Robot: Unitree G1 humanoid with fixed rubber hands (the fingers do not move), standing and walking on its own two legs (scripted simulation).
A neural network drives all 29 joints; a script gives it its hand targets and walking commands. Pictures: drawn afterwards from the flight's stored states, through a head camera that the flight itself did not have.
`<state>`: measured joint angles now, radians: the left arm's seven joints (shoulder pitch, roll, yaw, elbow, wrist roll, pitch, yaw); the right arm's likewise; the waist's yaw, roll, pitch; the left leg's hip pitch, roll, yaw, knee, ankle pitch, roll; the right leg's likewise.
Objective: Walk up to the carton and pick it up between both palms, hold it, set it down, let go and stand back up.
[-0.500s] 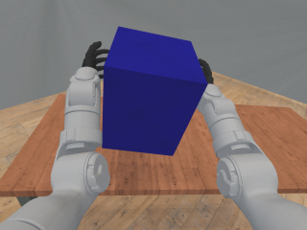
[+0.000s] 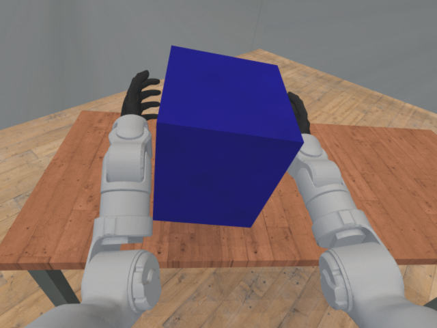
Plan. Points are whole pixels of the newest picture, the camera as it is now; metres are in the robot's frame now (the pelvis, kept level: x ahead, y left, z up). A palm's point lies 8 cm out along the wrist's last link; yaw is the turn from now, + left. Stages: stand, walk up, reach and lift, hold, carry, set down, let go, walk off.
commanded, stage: set down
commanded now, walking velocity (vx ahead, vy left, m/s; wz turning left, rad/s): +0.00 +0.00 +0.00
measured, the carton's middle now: (214, 143) +0.40 +0.03 +0.17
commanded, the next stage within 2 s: none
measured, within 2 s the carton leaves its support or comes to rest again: rests again in 2.00 s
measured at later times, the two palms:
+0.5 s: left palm (136, 141) +0.36 +0.16 +0.20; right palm (294, 154) +0.38 -0.13 +0.18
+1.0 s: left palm (135, 157) +0.36 +0.17 +0.15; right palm (283, 164) +0.39 -0.12 +0.14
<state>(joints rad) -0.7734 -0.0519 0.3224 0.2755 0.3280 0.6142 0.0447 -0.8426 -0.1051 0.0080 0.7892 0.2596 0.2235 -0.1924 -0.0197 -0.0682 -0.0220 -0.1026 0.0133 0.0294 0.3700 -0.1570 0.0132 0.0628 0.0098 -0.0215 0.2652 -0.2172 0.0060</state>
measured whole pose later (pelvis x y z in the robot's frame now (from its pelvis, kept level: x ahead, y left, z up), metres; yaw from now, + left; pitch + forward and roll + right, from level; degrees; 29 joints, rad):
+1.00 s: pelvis +0.00 -0.01 +0.00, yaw +0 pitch -3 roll -1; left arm -0.64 -0.09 0.34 0.35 0.32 0.44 0.02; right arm -0.71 0.01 -0.16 0.82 0.04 0.09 -0.14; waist 0.04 -0.08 -0.01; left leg -0.17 0.02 0.02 0.34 -0.13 -0.01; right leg -0.03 0.02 -0.03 0.29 -0.22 -0.01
